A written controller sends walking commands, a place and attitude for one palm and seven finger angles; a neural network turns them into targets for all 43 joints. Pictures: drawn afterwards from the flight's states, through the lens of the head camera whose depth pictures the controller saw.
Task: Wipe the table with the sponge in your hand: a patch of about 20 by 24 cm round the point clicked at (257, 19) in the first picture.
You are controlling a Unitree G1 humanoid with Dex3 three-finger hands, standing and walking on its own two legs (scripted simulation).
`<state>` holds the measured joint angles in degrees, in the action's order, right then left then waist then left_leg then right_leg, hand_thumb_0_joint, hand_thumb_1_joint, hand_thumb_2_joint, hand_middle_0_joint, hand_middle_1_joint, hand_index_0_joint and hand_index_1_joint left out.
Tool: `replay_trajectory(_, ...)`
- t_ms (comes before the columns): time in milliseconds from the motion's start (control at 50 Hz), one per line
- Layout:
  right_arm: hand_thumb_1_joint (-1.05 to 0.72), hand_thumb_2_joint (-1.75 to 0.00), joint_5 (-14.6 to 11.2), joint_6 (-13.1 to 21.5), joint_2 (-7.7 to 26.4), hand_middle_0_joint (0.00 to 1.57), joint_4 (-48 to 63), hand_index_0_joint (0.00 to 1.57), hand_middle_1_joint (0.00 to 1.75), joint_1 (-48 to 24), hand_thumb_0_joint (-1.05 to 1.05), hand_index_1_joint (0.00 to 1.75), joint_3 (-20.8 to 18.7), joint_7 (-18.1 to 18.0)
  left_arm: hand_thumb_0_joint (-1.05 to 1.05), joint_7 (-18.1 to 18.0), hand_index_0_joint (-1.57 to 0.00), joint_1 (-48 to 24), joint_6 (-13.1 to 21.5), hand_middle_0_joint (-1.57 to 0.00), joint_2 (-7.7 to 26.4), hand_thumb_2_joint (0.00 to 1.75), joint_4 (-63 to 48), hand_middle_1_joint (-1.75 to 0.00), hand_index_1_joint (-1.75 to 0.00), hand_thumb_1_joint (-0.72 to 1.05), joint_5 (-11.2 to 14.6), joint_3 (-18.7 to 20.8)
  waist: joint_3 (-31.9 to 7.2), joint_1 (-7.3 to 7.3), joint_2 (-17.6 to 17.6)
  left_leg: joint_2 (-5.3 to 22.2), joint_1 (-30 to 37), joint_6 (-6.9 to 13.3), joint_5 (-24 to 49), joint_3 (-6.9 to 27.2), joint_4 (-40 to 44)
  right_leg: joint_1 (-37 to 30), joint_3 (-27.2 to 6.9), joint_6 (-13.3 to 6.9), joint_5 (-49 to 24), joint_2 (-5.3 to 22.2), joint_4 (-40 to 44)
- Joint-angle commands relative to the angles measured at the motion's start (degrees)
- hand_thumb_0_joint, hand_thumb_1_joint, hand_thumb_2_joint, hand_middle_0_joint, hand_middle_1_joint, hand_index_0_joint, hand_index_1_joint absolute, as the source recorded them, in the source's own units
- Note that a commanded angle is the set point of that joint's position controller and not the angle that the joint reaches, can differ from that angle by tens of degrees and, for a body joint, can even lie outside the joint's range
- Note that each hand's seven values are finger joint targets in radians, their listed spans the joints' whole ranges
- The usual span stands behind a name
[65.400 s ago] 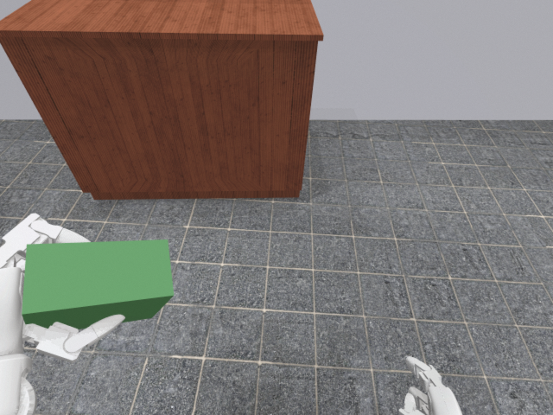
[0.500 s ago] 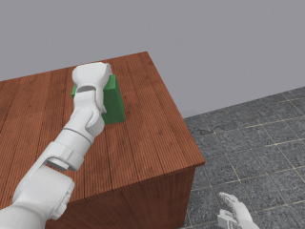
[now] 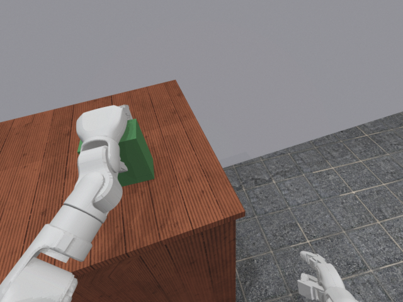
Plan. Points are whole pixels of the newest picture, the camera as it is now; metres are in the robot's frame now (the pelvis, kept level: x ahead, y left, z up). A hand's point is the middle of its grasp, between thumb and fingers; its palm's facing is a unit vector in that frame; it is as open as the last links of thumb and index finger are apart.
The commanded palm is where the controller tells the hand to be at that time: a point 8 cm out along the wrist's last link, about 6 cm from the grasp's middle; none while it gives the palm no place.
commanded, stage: wipe back along the middle lane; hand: left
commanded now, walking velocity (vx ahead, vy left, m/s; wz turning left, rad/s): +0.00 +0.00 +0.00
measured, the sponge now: (123, 162) +0.37 +0.21 +0.10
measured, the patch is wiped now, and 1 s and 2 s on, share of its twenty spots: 0.55 0.65 0.75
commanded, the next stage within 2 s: slide across to the third lane in 1.12 s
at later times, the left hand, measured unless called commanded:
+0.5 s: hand (118, 159) +0.33 +0.19 +0.16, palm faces +0.12 -0.04 -0.99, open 10.5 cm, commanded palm +0.29 +0.19 +0.18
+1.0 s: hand (119, 178) +0.28 +0.17 +0.16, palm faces +0.24 -0.18 -0.95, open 10.5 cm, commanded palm +0.23 +0.16 +0.18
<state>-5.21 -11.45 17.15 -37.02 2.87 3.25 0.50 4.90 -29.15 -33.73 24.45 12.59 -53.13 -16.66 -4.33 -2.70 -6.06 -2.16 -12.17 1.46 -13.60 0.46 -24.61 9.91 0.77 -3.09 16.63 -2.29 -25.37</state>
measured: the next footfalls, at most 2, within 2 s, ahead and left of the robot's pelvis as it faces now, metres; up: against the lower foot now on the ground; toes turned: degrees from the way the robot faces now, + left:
none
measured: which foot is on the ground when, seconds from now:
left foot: down 0.00-1.00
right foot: down 0.00-1.00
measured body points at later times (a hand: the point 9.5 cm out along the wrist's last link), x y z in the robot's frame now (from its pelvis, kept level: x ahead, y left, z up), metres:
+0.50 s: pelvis -0.01 -0.02 +0.00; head -0.04 -0.08 +0.44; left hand +0.32 +0.19 +0.21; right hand +0.21 -0.23 -0.10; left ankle -0.01 +0.11 -0.74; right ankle -0.04 -0.08 -0.74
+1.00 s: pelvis -0.01 -0.01 +0.00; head -0.04 -0.07 +0.44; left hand +0.27 +0.18 +0.21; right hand +0.23 -0.22 -0.09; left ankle -0.01 +0.11 -0.74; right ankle -0.04 -0.08 -0.74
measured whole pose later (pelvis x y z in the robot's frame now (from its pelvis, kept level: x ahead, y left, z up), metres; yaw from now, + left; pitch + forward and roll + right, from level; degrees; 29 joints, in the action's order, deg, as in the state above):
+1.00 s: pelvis -0.01 -0.01 +0.00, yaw -2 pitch -1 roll +1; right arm -5.3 -12.9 16.2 -33.4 1.1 3.2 2.1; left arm -0.4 -4.8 -33.8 21.7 -16.0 -51.8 -14.1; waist -4.5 -4.5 -7.1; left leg -1.1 -11.3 0.4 -15.2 -0.8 -27.7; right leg 10.1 -0.4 -4.1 18.3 -3.4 -29.7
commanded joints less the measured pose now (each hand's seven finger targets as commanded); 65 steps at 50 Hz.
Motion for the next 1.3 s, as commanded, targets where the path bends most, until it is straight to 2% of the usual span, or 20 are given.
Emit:
replay_trajectory(0,-0.9,-0.9,-0.48,2.62,4.24,0.2,10.24,0.2,0.3,-12.04,0.0,0.3,-1.57,-0.48,0.0,1.35,-1.2,-9.44,-0.88,-1.2,6.06,1.3,-6.45,-1.6,-1.6,0.1,2.03,4.64,-9.57,-0.46,10.16,-0.24,2.62,1.45,16.72,-0.58,0.68,-5.88,-1.68,0.19,-25.87,1.25,1.53)
replay_trajectory(60,-0.9,-0.9,-0.43,2.52,4.19,0.2,10.24,0.2,0.3,-12.74,0.0,0.3,-1.43,-0.89,0.0,1.08,-1.2,-10.18,-1.33,-1.2,7.0,1.3,-7.27,-1.6,-1.6,0.1,1.5,4.79,-9.91,-0.3,9.49,-0.47,2.27,1.4,15.17,-0.93,0.66,-6.01,-2.79,0.29,-24.81,1.38,1.84)
replay_trajectory(80,-0.9,-0.9,-0.75,2.56,3.61,0.2,10.96,0.2,0.3,-13.2,0.0,0.3,-1.42,-0.71,0.0,1.3,-1.2,-10.48,-1.4,-1.2,4.13,1.3,-7.98,-1.6,-1.6,0.1,2.31,3.0,-9.78,0.08,8.58,-0.23,2.14,1.36,14.96,-0.87,1.06,-5.74,-1.98,0.24,-23.48,1.56,1.85)
replay_trajectory(100,-0.9,-0.9,-0.57,2.66,4.12,0.2,10.45,0.2,0.3,-12.98,0.0,0.3,-1.48,-0.75,0.0,1.13,-1.2,-7.9,-1.5,-1.2,6.12,1.3,-6.94,-1.6,-1.6,0.1,2.06,4.6,-8.97,-0.59,8.92,-0.29,2.25,1.36,14.21,-0.67,0.82,-5.2,-2.5,0.25,-22.5,1.29,1.88)
replay_trajectory(180,-0.9,-0.9,-0.84,2.88,3.23,0.2,11.76,0.2,0.3,-14.12,0.0,0.3,-1.4,-0.64,0.0,1.41,-1.2,-4.92,-1.26,-1.2,2.54,1.3,-9.53,-1.6,-1.6,0.1,3.16,2.53,-9.84,-0.4,10.24,-0.33,1.91,1.54,14.3,-0.95,0.52,-6.19,-2.41,0.6,-23.4,1.57,1.66)
replay_trajectory(200,-0.9,-0.9,-0.57,2.82,3.9,0.2,10.82,0.2,0.3,-13.69,0.0,0.3,-1.41,-0.81,0.0,1.16,-1.2,-3.87,-1.37,-1.2,4.84,1.3,-8.19,-1.6,-1.6,0.1,2.55,4.1,-8.39,-0.59,10.63,-0.17,1.91,1.43,13.12,-0.99,0.57,-5.09,-2.96,0.63,-22.0,1.4,1.88)
replay_trajectory(280,-0.9,-0.9,-0.88,2.86,3.43,0.2,11.44,0.2,0.3,-14.44,0.0,0.3,-1.31,-0.89,0.0,1.3,-1.2,-4.3,-1.95,-1.2,1.9,1.3,-9.0,-1.6,-1.6,0.1,3.32,1.83,-7.06,-0.08,11.12,-0.17,0.95,1.55,11.08,-1.1,0.94,-4.31,-2.83,0.92,-19.62,1.65,2.43)
replay_trajectory(300,-0.9,-0.9,-0.66,3.0,4.04,0.2,10.62,0.2,0.3,-14.02,0.0,0.3,-1.33,-1.0,0.0,1.03,-1.2,-2.55,-2.07,-1.2,4.52,1.3,-7.35,-1.6,-1.6,0.1,2.7,3.84,-6.61,-0.58,11.6,-0.21,1.04,1.47,10.72,-1.03,0.67,-4.03,-3.53,0.89,-19.2,1.41,2.27)
replay_trajectory(320,-0.9,-0.9,-0.71,2.98,3.81,0.2,10.74,0.2,0.3,-14.31,0.0,0.3,-1.26,-1.01,0.0,1.09,-1.2,-2.43,-2.23,-1.2,2.78,1.3,-7.55,-1.6,-1.6,0.1,2.49,2.23,-6.37,-0.42,10.5,-0.27,0.98,1.44,10.44,-1.24,0.75,-3.69,-3.28,0.89,-18.62,1.52,2.36)
replay_trajectory(480,-0.9,-0.9,-0.93,3.42,3.42,0.2,12.31,0.2,0.3,-14.88,0.0,0.3,-1.48,-0.46,0.0,1.55,-1.2,3.24,-1.87,-1.2,1.19,1.3,-12.79,-1.6,-1.6,0.1,4.06,1.95,-6.93,-0.64,11.67,-0.19,0.25,1.7,10.89,-1.24,-0.12,-4.75,-3.57,1.27,-20.33,1.66,1.44)
replay_trajectory(500,-0.9,-0.9,-0.78,3.53,3.91,0.2,11.71,0.2,0.3,-14.46,0.0,0.3,-1.51,-0.4,0.0,1.3,-1.2,5.02,-1.95,-1.2,2.93,1.3,-11.75,-1.6,-1.6,0.1,3.54,3.34,-6.29,-1.04,12.05,-0.22,0.16,1.6,10.89,-1.16,-0.37,-4.48,-4.2,1.17,-20.46,1.4,1.2)
replay_trajectory(580,-0.9,-0.9,-0.82,3.51,3.48,0.2,13.14,0.2,0.3,-15.19,0.0,0.3,-1.76,0.3,0.0,1.26,-1.2,9.76,-1.73,-1.2,0.41,1.3,-17.82,-1.6,-1.6,0.1,4.79,2.19,-7.42,-1.58,10.93,-0.18,0.48,1.75,12.76,-1.27,-0.94,-5.48,-3.81,1.1,-23.68,1.54,0.28)
replay_trajectory(620,-0.9,-0.9,-0.7,3.33,3.47,0.2,12.83,0.2,0.3,-15.04,0.0,0.3,-1.75,0.34,0.0,0.93,-1.2,11.18,-1.72,-1.2,0.06,1.3,-18.92,-1.6,-1.6,0.1,4.87,1.95,-5.59,-1.32,11.69,-0.06,0.43,1.72,12.14,-1.47,-1.0,-4.32,-3.82,1.3,-22.8,1.38,0.58)
replay_trajectory(680,-0.9,-0.9,-0.76,3.05,3.52,0.2,13.06,0.2,0.3,-14.92,0.0,0.3,-1.97,0.23,0.0,0.18,-1.2,12.88,-1.57,-1.2,2.11,1.3,-21.33,-1.6,-1.6,0.1,5.26,4.4,-5.63,-1.51,11.36,0.17,0.4,1.57,12.25,-1.27,-0.98,-4.5,-4.55,1.01,-22.64,1.23,0.18)
replay_trajectory(800,-0.9,-0.9,-0.59,2.41,3.1,0.2,13.67,0.2,0.3,-15.18,0.0,0.3,-1.98,0.99,0.0,-1.08,-1.2,17.77,-1.16,-1.2,-1.91,1.3,-26.6,-1.6,-1.6,0.1,5.32,1.43,-5.22,-1.54,10.25,0.53,1.42,1.38,13.34,-0.92,-0.98,-3.33,-3.48,0.56,-21.85,0.78,-0.26)
replay_trajectory(880,-0.9,-0.9,-0.51,1.68,3.17,0.2,13.94,0.2,0.3,-15.06,0.0,0.3,-2.17,1.28,0.0,-2.14,-1.2,21.09,-0.76,-1.2,-0.09,1.3,-30.38,-1.6,-1.6,0.1,5.6,3.62,-5.09,-1.78,10.03,0.75,1.38,1.29,13.45,-0.82,-1.07,-3.55,-4.64,0.24,-22.21,0.54,-0.64)
replay_trajectory(900,-0.9,-0.9,-0.41,1.48,2.88,0.2,14.5,0.2,0.3,-15.43,0.0,0.3,-1.95,1.37,0.0,-2.18,-1.2,21.86,-0.72,-1.2,-2.62,1.3,-31.71,-1.6,-1.6,0.1,5.8,1.16,-5.23,-1.74,10.61,0.67,1.59,1.39,13.77,-0.87,-1.18,-3.6,-3.77,0.48,-22.09,0.65,-0.64)
replay_trajectory(1120,-0.9,-0.9,-0.2,-0.08,2.53,0.2,15.05,0.2,0.3,-15.52,0.0,0.3,-1.86,1.67,0.0,-4.11,-1.2,26.55,-0.7,-1.2,-3.06,1.3,-36.64,-1.6,-1.6,0.1,6.3,0.97,-3.74,-1.91,10.02,1.25,1.63,1.42,12.59,-0.3,-1.17,-2.21,-4.07,0.14,-18.75,0.16,-0.49)
replay_trajectory(1180,-0.9,-0.9,-0.24,-0.45,2.58,0.2,15.28,0.2,0.3,-15.7,0.0,0.3,-1.86,1.6,0.0,-4.42,-1.2,25.83,-0.79,-1.2,-1.97,1.3,-38.44,-1.6,-1.6,0.1,6.25,1.92,-3.47,-1.86,9.3,1.52,1.56,1.37,11.28,-0.06,-0.8,-1.46,-4.63,-0.14,-16.11,0.01,-0.41)
replay_trajectory(1280,-0.9,-0.9,-0.09,0.25,2.37,0.2,15.02,0.2,0.3,-15.95,0.0,0.3,-1.89,1.34,0.0,-4.94,-1.2,18.99,-0.61,-1.2,-3.49,1.3,-39.81,-1.6,-1.6,0.1,5.76,-0.97,-4.11,-1.4,8.61,1.23,2.77,1.6,10.0,0.22,-0.91,-0.39,-4.42,-0.21,-13.55,0.17,-0.02)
